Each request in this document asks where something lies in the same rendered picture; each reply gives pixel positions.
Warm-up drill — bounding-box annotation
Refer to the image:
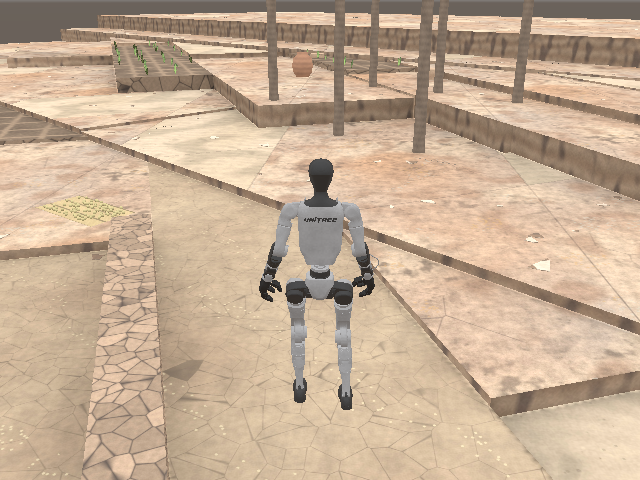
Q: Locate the robot left thigh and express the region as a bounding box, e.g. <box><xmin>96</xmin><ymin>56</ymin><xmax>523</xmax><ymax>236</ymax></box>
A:
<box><xmin>285</xmin><ymin>278</ymin><xmax>307</xmax><ymax>343</ymax></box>

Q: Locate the humanoid robot torso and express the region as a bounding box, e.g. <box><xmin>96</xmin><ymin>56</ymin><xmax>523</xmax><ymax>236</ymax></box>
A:
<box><xmin>297</xmin><ymin>197</ymin><xmax>344</xmax><ymax>300</ymax></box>

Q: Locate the robot right hand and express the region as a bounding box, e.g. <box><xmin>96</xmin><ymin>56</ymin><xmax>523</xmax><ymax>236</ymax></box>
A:
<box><xmin>352</xmin><ymin>276</ymin><xmax>375</xmax><ymax>297</ymax></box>

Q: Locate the robot right forearm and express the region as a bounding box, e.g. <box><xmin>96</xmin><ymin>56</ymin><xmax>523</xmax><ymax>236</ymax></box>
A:
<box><xmin>356</xmin><ymin>242</ymin><xmax>374</xmax><ymax>280</ymax></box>

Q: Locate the right robot upper arm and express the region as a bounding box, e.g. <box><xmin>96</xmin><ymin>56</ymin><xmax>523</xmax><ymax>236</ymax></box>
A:
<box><xmin>342</xmin><ymin>202</ymin><xmax>367</xmax><ymax>257</ymax></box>

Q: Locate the left robot upper arm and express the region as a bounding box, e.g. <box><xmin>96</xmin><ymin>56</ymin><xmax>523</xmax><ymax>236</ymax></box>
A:
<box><xmin>272</xmin><ymin>202</ymin><xmax>300</xmax><ymax>257</ymax></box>

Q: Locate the robot left hand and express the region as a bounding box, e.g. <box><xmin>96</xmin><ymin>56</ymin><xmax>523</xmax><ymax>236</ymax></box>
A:
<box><xmin>259</xmin><ymin>278</ymin><xmax>282</xmax><ymax>302</ymax></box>

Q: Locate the robot left forearm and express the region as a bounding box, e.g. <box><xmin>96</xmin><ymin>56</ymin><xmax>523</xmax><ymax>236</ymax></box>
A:
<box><xmin>262</xmin><ymin>242</ymin><xmax>282</xmax><ymax>282</ymax></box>

